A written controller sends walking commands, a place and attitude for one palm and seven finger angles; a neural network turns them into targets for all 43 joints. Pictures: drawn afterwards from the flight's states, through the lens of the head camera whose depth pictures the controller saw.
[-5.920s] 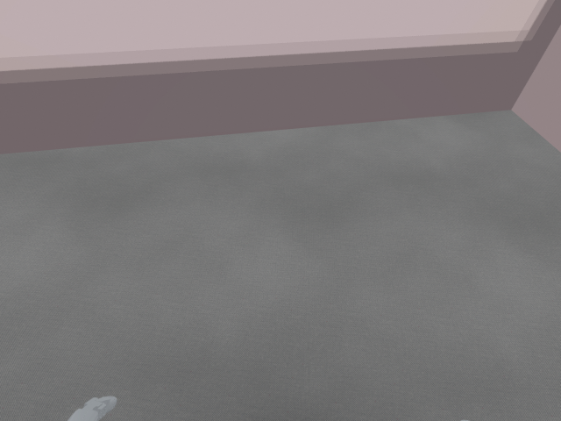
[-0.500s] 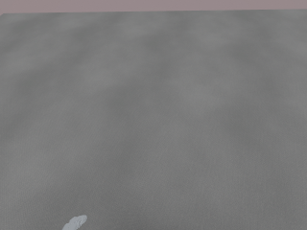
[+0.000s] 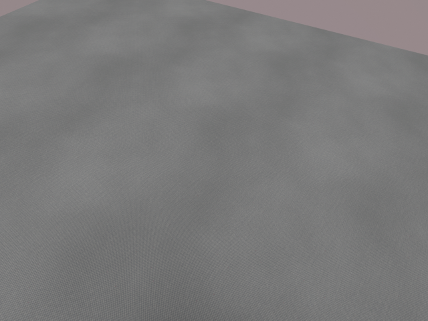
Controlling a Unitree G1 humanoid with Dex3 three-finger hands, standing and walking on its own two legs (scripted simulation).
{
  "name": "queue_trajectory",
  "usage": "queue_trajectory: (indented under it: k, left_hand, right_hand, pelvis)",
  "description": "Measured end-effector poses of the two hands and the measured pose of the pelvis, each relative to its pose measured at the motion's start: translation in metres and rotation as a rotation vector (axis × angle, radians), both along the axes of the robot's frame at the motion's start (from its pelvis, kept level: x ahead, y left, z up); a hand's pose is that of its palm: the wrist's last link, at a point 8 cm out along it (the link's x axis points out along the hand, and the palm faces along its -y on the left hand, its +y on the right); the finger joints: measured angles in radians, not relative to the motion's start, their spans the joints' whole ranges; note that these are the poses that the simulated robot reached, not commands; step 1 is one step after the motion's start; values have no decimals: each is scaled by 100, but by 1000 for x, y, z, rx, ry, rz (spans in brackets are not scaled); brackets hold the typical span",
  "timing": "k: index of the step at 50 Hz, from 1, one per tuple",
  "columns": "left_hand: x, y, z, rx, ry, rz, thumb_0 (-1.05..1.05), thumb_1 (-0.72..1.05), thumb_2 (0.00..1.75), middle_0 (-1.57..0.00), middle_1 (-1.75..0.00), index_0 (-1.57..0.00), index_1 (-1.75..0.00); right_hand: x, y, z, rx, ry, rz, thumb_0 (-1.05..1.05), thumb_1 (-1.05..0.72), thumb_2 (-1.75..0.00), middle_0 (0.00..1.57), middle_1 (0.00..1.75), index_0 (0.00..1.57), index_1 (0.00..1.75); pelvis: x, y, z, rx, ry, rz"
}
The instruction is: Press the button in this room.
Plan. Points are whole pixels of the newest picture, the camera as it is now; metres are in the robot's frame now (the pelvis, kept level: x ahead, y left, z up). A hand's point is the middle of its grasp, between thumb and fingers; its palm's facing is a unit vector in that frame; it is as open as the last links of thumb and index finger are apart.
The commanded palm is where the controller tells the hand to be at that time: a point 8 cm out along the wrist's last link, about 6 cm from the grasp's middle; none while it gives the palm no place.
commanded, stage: turn or walk to find it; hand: left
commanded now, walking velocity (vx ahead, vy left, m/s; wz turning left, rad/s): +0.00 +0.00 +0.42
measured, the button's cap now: out of the picture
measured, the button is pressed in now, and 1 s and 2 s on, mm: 0 0 0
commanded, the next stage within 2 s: none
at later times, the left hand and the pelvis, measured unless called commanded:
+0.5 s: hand out of the picture +0.03 +0.18 -0.14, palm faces +0.19 -0.94 -0.28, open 7.4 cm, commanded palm none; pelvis -0.04 -0.03 +0.00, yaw +11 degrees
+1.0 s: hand out of the picture -0.17 +0.17 -0.18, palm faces +0.48 -0.84 -0.23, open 7.4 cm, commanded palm none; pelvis -0.09 -0.02 +0.00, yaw +25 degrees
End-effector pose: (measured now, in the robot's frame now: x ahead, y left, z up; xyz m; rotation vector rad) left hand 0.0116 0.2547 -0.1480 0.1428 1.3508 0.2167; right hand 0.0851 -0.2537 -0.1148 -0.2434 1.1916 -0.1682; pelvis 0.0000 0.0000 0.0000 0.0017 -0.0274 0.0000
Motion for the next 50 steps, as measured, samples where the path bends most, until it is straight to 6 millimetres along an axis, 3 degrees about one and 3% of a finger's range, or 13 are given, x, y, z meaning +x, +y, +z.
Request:
queue_trajectory:
  k: [6, 12, 18, 24, 32, 38, 43, 50]
  left_hand:
    - [-8, 22, 14, 6, -7, 35, 0, 91, 90, -20, -30, -19, -30]
    - [1, 26, 27, 31, -90, 50, 0, 91, 90, -20, -30, -19, -30]
    - [13, 10, 37, 55, -156, 47, 0, 91, 90, -20, -30, -19, -30]
    - [9, -24, 43, 88, -225, 58, 0, 91, 90, -20, -30, -19, -30]
    - [-46, -58, 53, 83, -175, 160, 0, 91, 90, -20, -30, -20, -30]
    - [-88, -67, 45, 69, -138, 255, 0, 91, 90, -20, -30, -20, -30]
    - [-135, -63, 34, 47, -80, 332, 0, 91, 90, -20, -30, -20, -30]
    - [-206, -41, 2, 6, 9, 445, 0, 91, 90, -20, -30, -20, -30]
  right_hand:
    - [9, 27, 15, 5, -41, 52, 0, -91, -90, 20, 30, 20, 30]
    - [-4, 36, 11, 37, -24, 71, 0, -90, -90, 20, 30, 20, 30]
    - [-32, 22, -4, 68, 32, 64, 0, -90, -90, 20, 30, 20, 30]
    - [-59, -10, -29, 98, 108, 70, 0, -90, -90, 20, 30, 20, 30]
    - [-62, -40, -23, 85, 167, 132, 1, -91, -90, 20, 30, 20, 30]
    - [-52, -42, -19, 47, 197, 212, 1, -91, -90, 20, 30, 20, 30]
    - [-25, -19, -14, 25, 161, 304, 1, -91, -90, 20, 30, 19, 30]
    - [15, 43, -3, 9, -6, 443, 1, -91, -90, 20, 30, 20, 30]
  pelvis:
    - [-8, 13, 14, -29, 3, 38]
    - [-17, 13, 18, -20, 7, 80]
    - [-29, -1, 15, -6, 12, 123]
    - [-42, -29, 4, 13, 22, 176]
    - [-50, -50, 16, 34, 10, 269]
    - [-56, -52, 16, 30, 11, 337]
    - [-67, -44, 13, 21, 14, 384]
    - [-91, -20, -1, 4, 9, 441]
